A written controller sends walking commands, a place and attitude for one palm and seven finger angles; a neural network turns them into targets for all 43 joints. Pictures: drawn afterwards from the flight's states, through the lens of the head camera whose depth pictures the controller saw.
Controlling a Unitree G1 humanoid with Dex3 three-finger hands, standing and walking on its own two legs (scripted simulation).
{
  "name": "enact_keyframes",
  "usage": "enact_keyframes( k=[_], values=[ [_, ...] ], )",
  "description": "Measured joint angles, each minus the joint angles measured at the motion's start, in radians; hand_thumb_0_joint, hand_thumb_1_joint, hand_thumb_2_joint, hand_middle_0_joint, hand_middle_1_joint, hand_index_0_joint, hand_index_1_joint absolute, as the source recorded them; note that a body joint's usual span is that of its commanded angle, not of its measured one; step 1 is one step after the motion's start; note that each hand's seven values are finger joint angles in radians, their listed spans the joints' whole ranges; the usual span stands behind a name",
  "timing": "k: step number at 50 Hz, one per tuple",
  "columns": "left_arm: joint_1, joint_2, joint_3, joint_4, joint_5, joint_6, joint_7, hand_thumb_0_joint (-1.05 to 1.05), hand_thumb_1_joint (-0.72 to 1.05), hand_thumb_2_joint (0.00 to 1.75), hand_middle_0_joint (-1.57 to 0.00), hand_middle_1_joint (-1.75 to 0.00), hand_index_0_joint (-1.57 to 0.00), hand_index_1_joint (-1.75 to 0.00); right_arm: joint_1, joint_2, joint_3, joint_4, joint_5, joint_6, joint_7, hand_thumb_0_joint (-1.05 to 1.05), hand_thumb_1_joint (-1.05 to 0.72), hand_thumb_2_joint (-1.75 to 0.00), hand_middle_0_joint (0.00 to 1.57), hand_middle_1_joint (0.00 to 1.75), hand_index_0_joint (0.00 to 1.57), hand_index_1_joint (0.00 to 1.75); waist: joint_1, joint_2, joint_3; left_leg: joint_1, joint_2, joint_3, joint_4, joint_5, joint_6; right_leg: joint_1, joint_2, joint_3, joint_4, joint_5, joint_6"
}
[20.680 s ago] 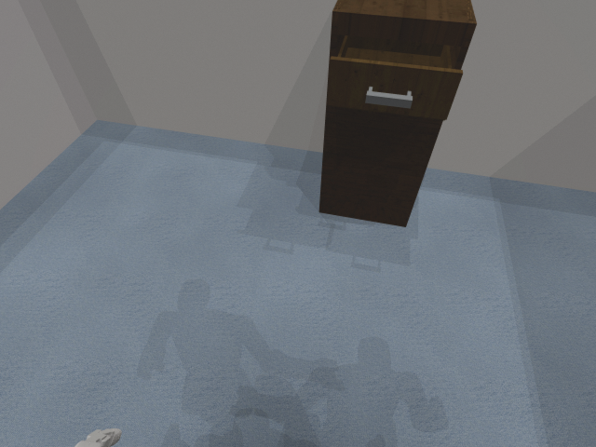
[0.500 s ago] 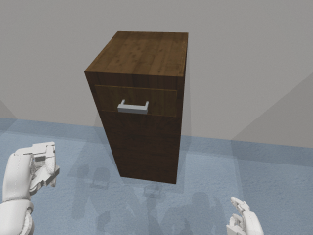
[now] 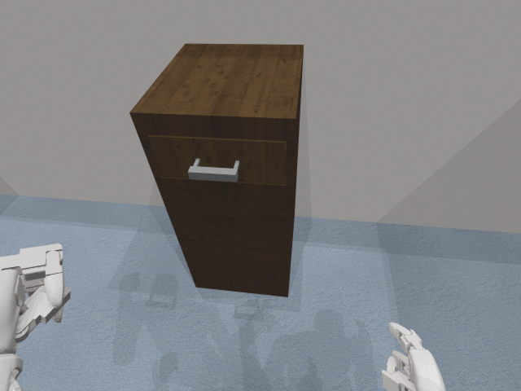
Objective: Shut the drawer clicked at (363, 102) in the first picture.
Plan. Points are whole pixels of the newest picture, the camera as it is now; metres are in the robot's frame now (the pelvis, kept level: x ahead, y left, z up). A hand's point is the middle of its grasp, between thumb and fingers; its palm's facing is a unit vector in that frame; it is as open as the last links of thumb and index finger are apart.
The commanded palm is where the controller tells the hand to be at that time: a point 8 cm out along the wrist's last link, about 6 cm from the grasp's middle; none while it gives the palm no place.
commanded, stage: step back with the hand held close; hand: left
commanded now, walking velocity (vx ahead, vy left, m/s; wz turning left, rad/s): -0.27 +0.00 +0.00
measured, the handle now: (215, 168) +0.64 +0.18 -0.05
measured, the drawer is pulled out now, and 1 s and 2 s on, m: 0.00 0.00 0.00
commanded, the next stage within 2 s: stop stepping back and stand still in 1.16 s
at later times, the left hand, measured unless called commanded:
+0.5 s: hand (23, 342) +0.13 +0.26 +0.15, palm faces +0.33 -0.81 -0.48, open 3.2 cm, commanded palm +0.07 +0.30 +0.17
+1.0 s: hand out of the picture +0.06 +0.27 +0.16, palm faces +0.39 -0.80 -0.47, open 3.2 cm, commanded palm -0.02 +0.31 +0.17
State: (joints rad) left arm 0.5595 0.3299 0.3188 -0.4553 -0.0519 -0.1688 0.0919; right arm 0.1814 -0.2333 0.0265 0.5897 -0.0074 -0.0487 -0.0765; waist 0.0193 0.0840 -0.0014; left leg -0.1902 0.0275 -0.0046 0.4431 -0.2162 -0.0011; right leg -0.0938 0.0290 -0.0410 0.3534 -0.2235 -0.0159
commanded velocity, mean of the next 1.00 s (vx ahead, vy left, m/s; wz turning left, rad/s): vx -0.32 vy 0.00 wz -0.03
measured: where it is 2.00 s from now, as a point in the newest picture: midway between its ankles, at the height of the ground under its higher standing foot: outside the picture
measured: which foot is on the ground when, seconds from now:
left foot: down 0.00-1.00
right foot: down 0.00-0.94, up 0.96-1.00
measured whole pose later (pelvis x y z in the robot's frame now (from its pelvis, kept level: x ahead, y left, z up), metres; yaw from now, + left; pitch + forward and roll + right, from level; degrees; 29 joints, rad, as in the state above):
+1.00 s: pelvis -0.13 +0.02 -0.02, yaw +3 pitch +1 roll -2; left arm 0.57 0.41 0.39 -0.57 -0.02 -0.27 0.14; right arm 0.16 -0.20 -0.02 0.60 -0.01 -0.05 -0.08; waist -0.01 0.00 0.03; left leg -0.44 -0.02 -0.02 0.57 -0.15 0.05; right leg -0.44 0.07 0.06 0.76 -0.30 0.02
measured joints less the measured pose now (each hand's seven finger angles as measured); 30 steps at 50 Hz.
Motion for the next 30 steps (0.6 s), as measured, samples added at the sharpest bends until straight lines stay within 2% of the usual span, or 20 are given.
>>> enact_keyframes(
  k=[6,13,30],
  values=[
    [0.052,0.026,0.006,-0.025,-0.004,-0.022,0.001,0.01,0.88,0.90,-1.41,-1.60,-1.40,-1.60,-0.002,-0.017,-0.035,-0.014,0.009,0.047,-0.005,0.02,-0.91,-0.89,0.20,0.30,0.20,0.30,-0.019,-0.007,0.012,-0.048,-0.021,0.013,-0.019,0.027,0.014,-0.069,-0.022,0.011,0.022,0.007,0.016],
    [0.077,0.059,0.025,-0.064,-0.009,-0.022,0.012,0.02,0.88,0.90,-1.41,-1.60,-1.40,-1.60,-0.001,-0.007,-0.046,-0.029,0.017,0.072,-0.011,0.02,-0.91,-0.89,0.20,0.30,0.20,0.30,-0.019,-0.024,0.023,-0.087,-0.035,0.024,-0.009,0.044,0.026,-0.125,-0.038,0.020,0.066,0.008,0.028],
    [0.071,0.053,0.036,-0.098,0.022,-0.089,0.050,0.01,0.88,0.90,-1.41,-1.60,-1.40,-1.60,0.011,0.013,-0.024,-0.042,0.011,0.020,-0.017,0.02,-0.91,-0.89,0.21,0.30,0.20,0.30,-0.023,-0.039,0.026,-0.211,-0.024,0.001,0.089,0.073,0.038,-0.224,-0.021,0.007,0.128,0.042,0.036]
  ],
)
